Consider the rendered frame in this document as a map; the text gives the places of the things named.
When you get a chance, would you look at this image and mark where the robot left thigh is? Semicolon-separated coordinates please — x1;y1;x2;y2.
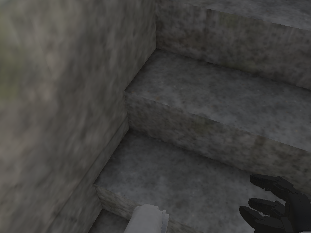
123;204;169;233

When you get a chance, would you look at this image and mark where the robot right hand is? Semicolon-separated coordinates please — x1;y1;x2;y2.
239;174;311;233

